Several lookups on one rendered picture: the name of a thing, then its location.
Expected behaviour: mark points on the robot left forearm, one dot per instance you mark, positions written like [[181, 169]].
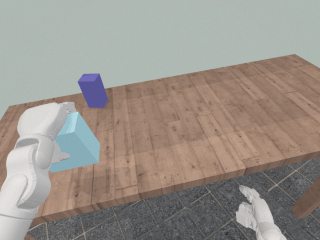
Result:
[[27, 185]]

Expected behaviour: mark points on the robot right forearm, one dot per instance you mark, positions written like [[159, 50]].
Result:
[[266, 230]]

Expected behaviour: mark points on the robot left hand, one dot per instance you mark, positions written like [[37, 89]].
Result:
[[47, 120]]

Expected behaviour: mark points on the sponge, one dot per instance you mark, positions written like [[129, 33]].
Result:
[[76, 139]]

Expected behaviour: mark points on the table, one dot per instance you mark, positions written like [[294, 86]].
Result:
[[174, 133]]

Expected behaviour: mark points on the robot right hand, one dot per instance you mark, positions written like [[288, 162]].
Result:
[[250, 215]]

